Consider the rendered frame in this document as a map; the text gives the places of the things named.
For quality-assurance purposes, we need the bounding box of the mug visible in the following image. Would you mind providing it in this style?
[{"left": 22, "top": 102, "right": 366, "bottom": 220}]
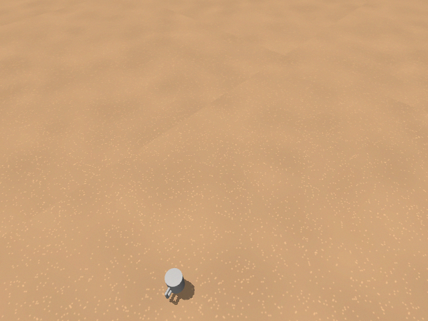
[{"left": 165, "top": 268, "right": 185, "bottom": 299}]

